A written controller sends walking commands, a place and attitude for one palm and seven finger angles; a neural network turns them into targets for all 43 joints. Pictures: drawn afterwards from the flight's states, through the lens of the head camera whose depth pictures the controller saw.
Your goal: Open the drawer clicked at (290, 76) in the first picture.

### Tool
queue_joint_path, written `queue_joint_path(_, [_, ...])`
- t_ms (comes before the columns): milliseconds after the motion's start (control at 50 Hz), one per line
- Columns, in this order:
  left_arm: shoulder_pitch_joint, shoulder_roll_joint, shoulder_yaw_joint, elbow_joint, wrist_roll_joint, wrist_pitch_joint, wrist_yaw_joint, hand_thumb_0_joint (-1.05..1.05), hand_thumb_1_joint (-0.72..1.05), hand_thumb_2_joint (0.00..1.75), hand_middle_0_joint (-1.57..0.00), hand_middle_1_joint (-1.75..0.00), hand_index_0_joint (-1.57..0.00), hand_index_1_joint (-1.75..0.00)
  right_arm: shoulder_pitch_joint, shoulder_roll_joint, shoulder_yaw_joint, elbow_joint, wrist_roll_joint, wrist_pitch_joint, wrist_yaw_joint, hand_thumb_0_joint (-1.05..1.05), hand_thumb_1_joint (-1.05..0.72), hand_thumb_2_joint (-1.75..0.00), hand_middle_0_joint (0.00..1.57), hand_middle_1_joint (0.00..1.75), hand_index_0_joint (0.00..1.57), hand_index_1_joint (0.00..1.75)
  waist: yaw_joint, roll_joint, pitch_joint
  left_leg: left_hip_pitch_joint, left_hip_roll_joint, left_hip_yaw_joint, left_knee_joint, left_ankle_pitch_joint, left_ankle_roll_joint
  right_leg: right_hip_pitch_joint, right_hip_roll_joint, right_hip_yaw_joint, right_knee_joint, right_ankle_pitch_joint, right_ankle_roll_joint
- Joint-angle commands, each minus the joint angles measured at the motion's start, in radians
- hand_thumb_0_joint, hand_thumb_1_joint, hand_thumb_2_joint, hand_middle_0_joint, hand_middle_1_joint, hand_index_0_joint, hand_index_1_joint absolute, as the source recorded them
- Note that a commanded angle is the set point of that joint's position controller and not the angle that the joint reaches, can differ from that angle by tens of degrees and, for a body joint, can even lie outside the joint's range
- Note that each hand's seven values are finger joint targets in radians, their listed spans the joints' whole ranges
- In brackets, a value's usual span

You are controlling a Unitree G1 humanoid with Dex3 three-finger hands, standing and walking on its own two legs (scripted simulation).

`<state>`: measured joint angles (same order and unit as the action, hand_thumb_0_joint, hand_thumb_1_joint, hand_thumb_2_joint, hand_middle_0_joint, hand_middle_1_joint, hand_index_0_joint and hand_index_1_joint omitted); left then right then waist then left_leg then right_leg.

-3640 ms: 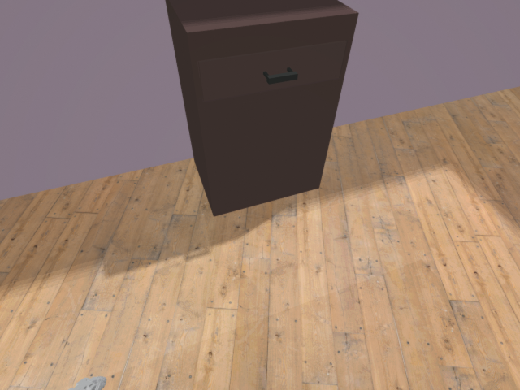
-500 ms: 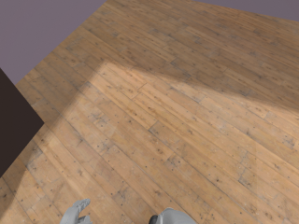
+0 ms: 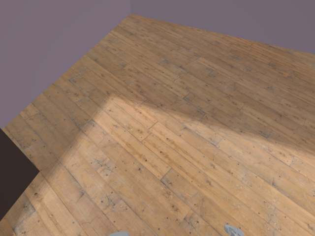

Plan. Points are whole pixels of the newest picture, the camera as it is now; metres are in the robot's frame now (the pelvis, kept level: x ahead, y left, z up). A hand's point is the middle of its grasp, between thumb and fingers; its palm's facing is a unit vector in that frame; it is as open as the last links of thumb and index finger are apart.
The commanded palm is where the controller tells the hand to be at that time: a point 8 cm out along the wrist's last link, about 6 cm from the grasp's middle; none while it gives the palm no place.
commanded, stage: walk to a spot facing it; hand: left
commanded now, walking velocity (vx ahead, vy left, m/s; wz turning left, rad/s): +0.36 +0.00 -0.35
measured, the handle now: out of the picture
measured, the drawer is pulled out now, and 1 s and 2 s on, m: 0.00 0.00 0.00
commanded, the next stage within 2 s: turn to face it in 0.40 s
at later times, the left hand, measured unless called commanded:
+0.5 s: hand (131, 169) +0.35 +0.12 -0.17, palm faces -0.24 -0.95 -0.20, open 7.4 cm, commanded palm none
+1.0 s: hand (135, 149) +0.44 +0.12 -0.18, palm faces +0.03 -0.99 -0.14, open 7.3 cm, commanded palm none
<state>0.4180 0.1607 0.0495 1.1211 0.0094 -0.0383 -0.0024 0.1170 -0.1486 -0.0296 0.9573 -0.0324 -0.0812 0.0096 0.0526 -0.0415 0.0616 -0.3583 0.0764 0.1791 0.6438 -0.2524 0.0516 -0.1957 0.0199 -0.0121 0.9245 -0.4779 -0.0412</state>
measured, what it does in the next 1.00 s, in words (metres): walks ahead: right foot, then left foot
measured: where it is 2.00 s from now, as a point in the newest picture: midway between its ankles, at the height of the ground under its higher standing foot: (174, 225)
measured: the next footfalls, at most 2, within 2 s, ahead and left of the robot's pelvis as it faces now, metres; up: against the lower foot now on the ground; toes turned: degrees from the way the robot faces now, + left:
right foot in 0.52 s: +0.34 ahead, -0.17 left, +0.00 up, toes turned -22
left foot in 0.96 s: +0.44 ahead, +0.03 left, +0.00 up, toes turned +7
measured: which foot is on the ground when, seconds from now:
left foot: down 0.00-0.52, up 0.54-0.94, down 0.96-1.00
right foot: up 0.00-0.50, down 0.52-0.96, up 0.98-1.00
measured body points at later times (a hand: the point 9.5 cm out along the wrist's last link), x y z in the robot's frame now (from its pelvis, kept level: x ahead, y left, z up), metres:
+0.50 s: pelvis +0.21 -0.04 -0.01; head +0.25 -0.06 +0.44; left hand +0.36 +0.17 -0.15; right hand +0.05 -0.21 -0.15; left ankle +0.07 +0.09 -0.72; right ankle +0.30 -0.15 -0.72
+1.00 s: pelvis +0.34 -0.05 -0.01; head +0.37 -0.02 +0.44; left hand +0.44 +0.17 -0.17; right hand +0.39 -0.30 -0.14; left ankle +0.40 +0.03 -0.72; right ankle +0.30 -0.16 -0.71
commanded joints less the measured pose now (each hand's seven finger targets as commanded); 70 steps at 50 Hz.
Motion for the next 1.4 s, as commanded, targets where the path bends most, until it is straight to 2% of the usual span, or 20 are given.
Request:
queue_joint_path(0, [-0.097,0.084,0.028,-0.101,0.013,-0.024,-0.007,0.0,0.9,0.9,-0.2,-0.3,-0.2,-0.3,0.245,-0.139,-0.04,0.037,0.007,0.004,-0.026,0.0,-0.9,-0.9,0.2,0.3,0.2,0.3,-0.107,0.128,0.002,0.276,0.34,-0.366,-0.435,-0.013,0.067,-0.431,-0.117,0.044,0.375,0.135,0.002])
queue_joint_path(60, [-0.018,0.021,0.026,-0.072,0.022,0.015,-0.013,0.0,0.9,0.9,-0.2,-0.3,-0.2,-0.3,0.21,-0.09,-0.028,0.048,0.011,-0.009,-0.032,0.0,-0.9,-0.9,0.2,0.3,0.2,0.3,-0.04,0.138,0.034,0.136,0.265,-0.168,-0.47,0.01,0.019,-0.364,-0.128,0.026,0.335,0.23,0.022])
queue_joint_path(140, [-0.043,0.01,0.038,-0.096,0.025,0.041,-0.02,0.0,0.9,0.9,-0.2,-0.3,-0.2,-0.3,0.235,-0.085,-0.036,0.057,0.015,-0.016,-0.034,0.0,-0.9,-0.9,0.2,0.3,0.2,0.3,-0.025,0.133,0.07,0.135,0.255,-0.075,-0.52,0.009,0.035,-0.458,-0.153,0.013,0.291,0.343,0.047])
queue_joint_path(360, [-0.353,0.011,0.029,-0.214,0.019,0.03,-0.04,0.0,0.9,0.9,-0.2,-0.3,-0.2,-0.3,0.405,-0.118,-0.042,0.126,0.001,-0.001,-0.037,0.0,-0.9,-0.9,0.2,0.3,0.2,0.3,-0.11,0.165,0.116,0.404,0.288,0.083,-0.405,0.411,0.053,-0.489,-0.122,-0.128,-0.197,0.31,0.029])
queue_joint_path(420, [-0.245,0.041,0.034,-0.191,0.022,0.015,-0.036,0.0,0.9,0.9,-0.2,-0.3,-0.2,-0.3,0.389,-0.159,-0.052,0.118,0.004,0.005,-0.037,0.0,-0.9,-0.9,0.2,0.3,0.2,0.3,-0.054,0.177,0.013,0.452,0.287,0.142,-0.191,0.831,0.032,-0.285,-0.025,-0.195,-0.27,0.234,-0.023])
queue_joint_path(460, [0.009,0.116,0.057,-0.119,0.029,-0.004,-0.027,0.0,0.9,0.9,-0.2,-0.3,-0.2,-0.3,0.325,-0.183,-0.055,0.089,0.016,0.009,-0.03,0.0,-0.9,-0.9,0.2,0.3,0.2,0.3,0.079,0.124,-0.145,0.307,0.242,0.181,0.174,0.786,-0.031,0.105,-0.002,-0.195,-0.39,0.362,-0.049])
queue_joint_path(500, [0.131,0.304,0.091,-0.086,0.006,-0.02,0.001,0.0,0.9,0.9,-0.2,-0.3,-0.2,-0.3,0.37,-0.065,-0.032,0.048,0.039,0.01,-0.028,0.0,-0.9,-0.9,0.2,0.3,0.2,0.3,0.068,-0.212,-0.396,-0.203,-0.008,0.021,0.777,-0.366,-0.11,0.547,-0.479,0.481,-0.473,0.913,-0.244])
queue_joint_path(520, [0.073,0.286,0.084,-0.099,-0.006,-0.014,0.013,0.0,0.9,0.9,-0.2,-0.3,-0.2,-0.3,0.326,-0.074,-0.034,0.046,0.041,0.02,-0.037,0.0,-0.9,-0.9,0.2,0.3,0.2,0.3,0.057,-0.086,-0.35,-0.198,0.031,-0.124,0.818,-0.321,-0.083,0.453,-0.484,0.382,-0.512,0.955,-0.262])
queue_joint_path(580, [-0.121,0.153,0.034,-0.129,-0.001,-0.024,0.023,0.0,0.9,0.9,-0.2,-0.3,-0.2,-0.3,0.287,-0.044,-0.027,0.083,0.022,0.049,-0.034,0.0,-0.9,-0.9,0.2,0.3,0.2,0.3,-0.029,0.005,-0.114,-0.141,0.096,-0.168,0.717,-0.141,-0.083,0.049,-0.383,0.121,-0.571,0.889,-0.142])
queue_joint_path(640, [-0.235,0.108,0.011,-0.14,0.013,-0.03,0.03,0.0,0.9,0.9,-0.2,-0.3,-0.2,-0.3,0.393,0.0,-0.02,0.124,0.017,0.088,-0.034,0.0,-0.9,-0.9,0.2,0.3,0.2,0.3,-0.126,-0.019,-0.056,-0.057,0.085,-0.171,0.552,-0.09,-0.092,-0.127,-0.329,-0.064,-0.621,0.793,-0.09])
queue_joint_path(700, [-0.253,0.087,0.013,-0.162,0.009,-0.016,0.028,0.0,0.9,0.9,-0.2,-0.3,-0.2,-0.3,0.353,-0.006,-0.022,0.103,0.015,0.102,-0.027,0.0,-0.9,-0.9,0.2,0.3,0.2,0.3,-0.119,-0.074,-0.045,-0.069,0.068,-0.126,0.453,-0.032,-0.107,-0.136,-0.309,-0.134,-0.638,0.697,-0.083])
queue_joint_path(840, [-0.22,0.146,0.039,-0.179,0.018,0.017,0.034,0.0,0.9,0.9,-0.2,-0.3,-0.2,-0.3,0.142,-0.049,-0.032,-0.01,0.012,0.099,-0.001,0.0,-0.9,-0.9,0.2,0.3,0.2,0.3,-0.048,-0.08,-0.015,-0.115,0.054,-0.072,0.167,-0.075,-0.101,0.025,-0.378,-0.153,-0.539,0.643,-0.086])
queue_joint_path(900, [-0.219,0.173,0.052,-0.198,0.013,0.028,0.033,0.0,0.9,0.9,-0.2,-0.3,-0.2,-0.3,0.175,-0.086,-0.044,-0.029,0.005,0.096,0.003,0.0,-0.9,-0.9,0.2,0.3,0.2,0.3,-0.071,-0.031,-0.067,-0.002,0.018,-0.042,0.011,-0.004,-0.081,0.05,-0.374,-0.19,-0.381,0.644,-0.047])
queue_joint_path(920, [-0.22,0.173,0.053,-0.208,0.005,0.033,0.031,0.0,0.9,0.9,-0.2,-0.3,-0.2,-0.3,0.245,-0.126,-0.056,-0.02,0.002,0.092,0.002,0.0,-0.9,-0.9,0.2,0.3,0.2,0.3,-0.106,0.073,-0.118,0.126,0.017,-0.072,-0.094,0.157,-0.064,-0.002,-0.34,-0.216,-0.232,0.574,-0.008])
queue_joint_path(940, [-0.204,0.122,0.05,-0.238,-0.005,0.04,0.025,0.0,0.9,0.9,-0.2,-0.3,-0.2,-0.3,0.306,-0.223,-0.078,-0.028,-0.004,0.083,-0.002,0.0,-0.9,-0.9,0.2,0.3,0.2,0.3,-0.126,0.362,-0.15,0.254,0.22,-0.403,-0.213,0.509,0.045,-0.209,-0.203,-0.251,0.008,0.213,0.081])
queue_joint_path(960, [-0.253,0.098,0.034,-0.289,-0.004,0.043,0.025,0.0,0.9,0.9,-0.2,-0.3,-0.2,-0.3,0.344,-0.286,-0.086,-0.022,0.005,0.082,-0.012,0.0,-0.9,-0.9,0.2,0.3,0.2,0.3,-0.145,0.452,-0.168,0.3,0.387,-0.627,-0.276,0.811,0.186,-0.356,-0.102,-0.154,0.233,-0.244,0.119])
queue_joint_path(980, [-0.288,0.118,0.036,-0.295,0.006,0.051,0.028,0.0,0.9,0.9,-0.2,-0.3,-0.2,-0.3,0.329,-0.272,-0.084,-0.015,0.008,0.086,-0.021,0.0,-0.9,-0.9,0.2,0.3,0.2,0.3,-0.135,0.274,-0.169,0.297,0.382,-0.583,-0.28,0.664,0.205,-0.388,-0.123,-0.04,0.311,-0.188,0.106])
queue_joint_path(1060, [-0.274,0.118,0.05,-0.257,0.01,0.054,0.016,0.0,0.9,0.9,-0.2,-0.3,-0.2,-0.3,0.163,-0.214,-0.066,-0.072,0.01,0.071,-0.032,0.0,-0.9,-0.9,0.2,0.3,0.2,0.3,-0.077,0.154,-0.167,0.235,0.207,-0.403,-0.289,0.446,0.094,-0.399,-0.136,0.005,0.322,0.081,0.123])
queue_joint_path(1140, [-0.236,0.127,0.052,-0.245,0.008,0.066,0.017,0.0,0.9,0.9,-0.2,-0.3,-0.2,-0.3,0.149,-0.226,-0.071,-0.079,0.017,0.069,-0.029,0.0,-0.9,-0.9,0.2,0.3,0.2,0.3,-0.07,0.136,-0.179,0.233,0.164,-0.375,-0.321,0.361,0.092,-0.359,-0.128,0.007,0.232,0.135,0.14])
queue_joint_path(1380, [-0.235,0.135,0.045,-0.295,-0.005,0.066,0.029,0.0,0.9,0.9,-0.2,-0.3,-0.2,-0.3,0.101,-0.272,-0.104,-0.096,0.006,0.108,-0.012,0.0,-0.9,-0.9,0.2,0.3,0.2,0.3,-0.076,0.224,-0.119,0.086,0.127,-0.569,-0.321,0.132,0.112,-0.145,-0.049,0.0,-0.198,0.047,0.119])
